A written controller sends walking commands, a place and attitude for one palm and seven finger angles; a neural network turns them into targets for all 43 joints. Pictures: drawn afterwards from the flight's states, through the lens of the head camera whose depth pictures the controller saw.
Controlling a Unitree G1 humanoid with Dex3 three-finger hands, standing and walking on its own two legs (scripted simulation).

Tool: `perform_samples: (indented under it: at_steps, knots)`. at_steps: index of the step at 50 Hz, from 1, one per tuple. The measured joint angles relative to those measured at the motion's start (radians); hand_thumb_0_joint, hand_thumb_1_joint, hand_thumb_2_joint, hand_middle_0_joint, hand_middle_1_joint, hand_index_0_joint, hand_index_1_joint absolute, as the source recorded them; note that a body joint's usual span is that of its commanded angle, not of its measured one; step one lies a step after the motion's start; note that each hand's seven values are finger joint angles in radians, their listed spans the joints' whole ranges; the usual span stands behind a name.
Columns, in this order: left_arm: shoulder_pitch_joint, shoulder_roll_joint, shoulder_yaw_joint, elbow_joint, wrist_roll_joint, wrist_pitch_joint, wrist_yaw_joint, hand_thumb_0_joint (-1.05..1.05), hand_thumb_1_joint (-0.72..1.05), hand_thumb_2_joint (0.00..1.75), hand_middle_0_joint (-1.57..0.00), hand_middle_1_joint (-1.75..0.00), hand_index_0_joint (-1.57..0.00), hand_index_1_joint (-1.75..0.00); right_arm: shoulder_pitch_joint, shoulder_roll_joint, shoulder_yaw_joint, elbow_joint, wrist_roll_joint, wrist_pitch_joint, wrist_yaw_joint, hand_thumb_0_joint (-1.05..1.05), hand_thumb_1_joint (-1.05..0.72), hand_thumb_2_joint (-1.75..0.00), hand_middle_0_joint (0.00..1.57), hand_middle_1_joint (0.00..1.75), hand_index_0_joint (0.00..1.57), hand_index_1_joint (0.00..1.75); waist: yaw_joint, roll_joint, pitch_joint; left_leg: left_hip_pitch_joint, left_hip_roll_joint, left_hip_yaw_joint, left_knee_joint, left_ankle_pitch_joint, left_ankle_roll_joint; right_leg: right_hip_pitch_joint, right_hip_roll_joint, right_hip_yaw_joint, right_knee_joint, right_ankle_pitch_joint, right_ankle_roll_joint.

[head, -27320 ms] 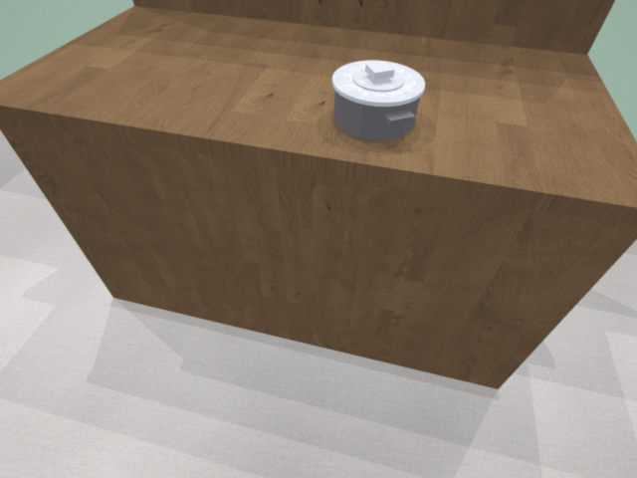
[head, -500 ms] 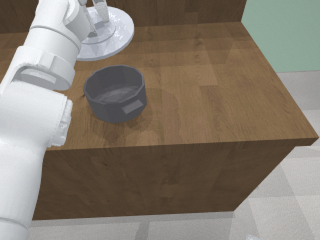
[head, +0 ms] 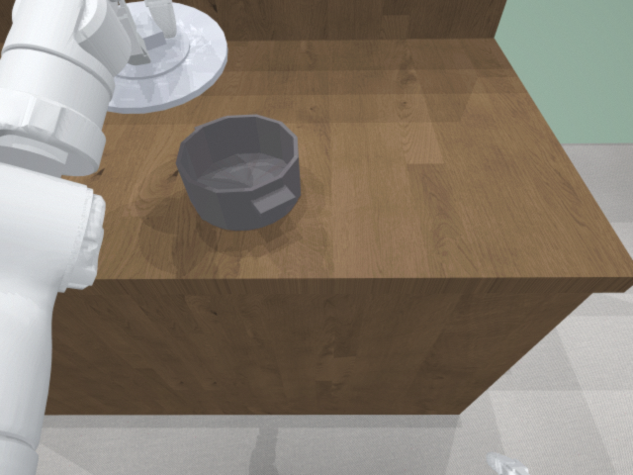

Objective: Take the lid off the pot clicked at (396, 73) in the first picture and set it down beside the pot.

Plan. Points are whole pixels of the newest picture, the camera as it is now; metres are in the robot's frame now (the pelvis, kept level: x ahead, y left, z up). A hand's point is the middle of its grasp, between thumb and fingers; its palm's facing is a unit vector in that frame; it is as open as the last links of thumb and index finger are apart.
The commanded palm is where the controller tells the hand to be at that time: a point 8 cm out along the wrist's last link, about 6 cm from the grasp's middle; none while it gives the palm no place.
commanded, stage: move the lid sideways beside the pot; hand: left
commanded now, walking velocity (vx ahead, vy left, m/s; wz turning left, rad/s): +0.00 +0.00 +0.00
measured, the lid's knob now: (138, 33) +0.52 +0.18 +0.29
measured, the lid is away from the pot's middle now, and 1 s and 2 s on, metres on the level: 0.08 0.21 0.23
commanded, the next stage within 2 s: lower the lid onto the table in 1.74 s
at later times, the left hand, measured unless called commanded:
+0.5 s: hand (72, 30) +0.49 +0.23 +0.31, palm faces -0.17 -0.10 -0.98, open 7.1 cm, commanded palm +0.48 +0.23 +0.37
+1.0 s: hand (3, 46) +0.47 +0.29 +0.30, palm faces -0.19 -0.11 -0.98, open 7.1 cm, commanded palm +0.48 +0.29 +0.37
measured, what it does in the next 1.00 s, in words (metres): stands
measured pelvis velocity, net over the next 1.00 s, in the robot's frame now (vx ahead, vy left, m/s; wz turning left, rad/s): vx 0.00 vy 0.01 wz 0.00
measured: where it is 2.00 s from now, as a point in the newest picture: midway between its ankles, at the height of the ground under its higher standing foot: outside the picture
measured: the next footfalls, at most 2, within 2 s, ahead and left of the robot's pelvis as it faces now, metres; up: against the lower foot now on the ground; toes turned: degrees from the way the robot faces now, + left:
none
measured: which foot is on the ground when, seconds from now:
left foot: down 0.00-1.00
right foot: down 0.00-1.00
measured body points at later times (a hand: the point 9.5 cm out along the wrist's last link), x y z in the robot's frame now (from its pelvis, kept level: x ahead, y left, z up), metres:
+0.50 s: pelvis +0.00 +0.00 +0.00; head +0.05 -0.01 +0.45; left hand +0.50 +0.23 +0.36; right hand +0.07 -0.27 -0.13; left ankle +0.04 +0.07 -0.74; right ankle -0.07 -0.11 -0.74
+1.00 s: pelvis +0.00 +0.01 +0.00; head +0.05 +0.00 +0.45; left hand +0.48 +0.29 +0.35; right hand +0.07 -0.26 -0.13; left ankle +0.04 +0.07 -0.74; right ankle -0.07 -0.11 -0.74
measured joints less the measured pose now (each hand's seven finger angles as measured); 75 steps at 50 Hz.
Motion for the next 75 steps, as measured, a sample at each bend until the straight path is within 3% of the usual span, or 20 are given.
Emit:
perform_samples:
  at_steps: [5, 20, 34, 44, 53, 65, 75]
  knots:
    - [-0.016, 0.025, 0.017, 0.051, 0.013, 0.006, -0.002, 0.04, 0.24, 0.75, -0.61, -0.95, -0.73, -0.98, 0.004, 0.002, 0.007, 0.003, 0.002, 0.020, 0.001, 0.00, -0.91, -0.90, 0.20, 0.30, 0.20, 0.30, -0.012, 0.000, -0.001, -0.007, 0.002, 0.007, 0.000, -0.001, 0.002, -0.009, 0.001, 0.007, 0.001, 0.002, 0.002]
    - [0.018, 0.110, 0.064, 0.024, 0.034, -0.022, -0.009, 0.04, 0.24, 0.75, -0.61, -0.95, -0.73, -0.99, 0.045, -0.010, -0.003, -0.002, 0.003, 0.038, -0.002, 0.00, -0.91, -0.90, 0.20, 0.30, 0.20, 0.30, -0.018, 0.003, -0.003, -0.018, 0.005, 0.013, 0.006, -0.008, 0.006, -0.016, 0.003, 0.015, -0.007, 0.005, 0.006]
    - [0.036, 0.178, 0.097, 0.025, 0.044, -0.052, -0.013, 0.04, 0.25, 0.75, -0.61, -0.95, -0.73, -0.99, 0.025, -0.014, 0.002, -0.016, 0.008, 0.048, -0.011, 0.00, -0.91, -0.90, 0.20, 0.30, 0.20, 0.30, -0.011, 0.001, -0.002, -0.027, 0.008, 0.007, 0.019, -0.010, 0.007, -0.018, 0.007, 0.009, -0.009, 0.008, 0.007]
    - [0.031, 0.209, 0.067, 0.034, 0.045, -0.061, -0.016, 0.04, 0.25, 0.75, -0.61, -0.95, -0.73, -0.99, 0.024, -0.014, 0.010, -0.005, 0.017, 0.046, -0.017, 0.00, -0.91, -0.90, 0.20, 0.30, 0.20, 0.30, 0.003, -0.001, 0.013, -0.034, 0.006, -0.007, 0.023, -0.004, 0.007, -0.015, 0.008, -0.004, -0.015, 0.015, 0.007]
    - [0.017, 0.239, 0.084, 0.078, 0.049, -0.089, -0.015, 0.04, 0.25, 0.75, -0.61, -0.95, -0.74, -0.99, 0.031, -0.011, 0.020, 0.012, 0.018, 0.040, -0.027, 0.00, -0.91, -0.90, 0.20, 0.30, 0.20, 0.30, -0.006, -0.003, 0.016, -0.036, 0.006, -0.004, 0.020, -0.004, 0.010, -0.016, 0.008, -0.002, -0.022, 0.019, 0.010]
    - [0.006, 0.347, 0.147, 0.139, 0.078, -0.120, -0.008, 0.04, 0.25, 0.75, -0.61, -0.95, -0.74, -0.99, 0.064, -0.022, 0.020, 0.002, 0.020, 0.055, -0.033, 0.00, -0.91, -0.90, 0.20, 0.30, 0.20, 0.30, -0.030, -0.008, 0.015, -0.052, 0.015, 0.011, 0.032, -0.020, 0.012, -0.030, 0.014, 0.016, -0.028, 0.019, 0.013]
    - [0.004, 0.367, 0.115, 0.102, 0.082, -0.108, -0.013, 0.04, 0.25, 0.75, -0.60, -0.95, -0.73, -0.99, 0.082, -0.023, 0.009, 0.003, 0.023, 0.059, -0.030, 0.00, -0.91, -0.90, 0.20, 0.30, 0.20, 0.30, -0.011, -0.007, 0.021, -0.070, 0.013, 0.000, 0.039, -0.018, 0.012, -0.039, 0.015, 0.004, -0.033, 0.022, 0.013]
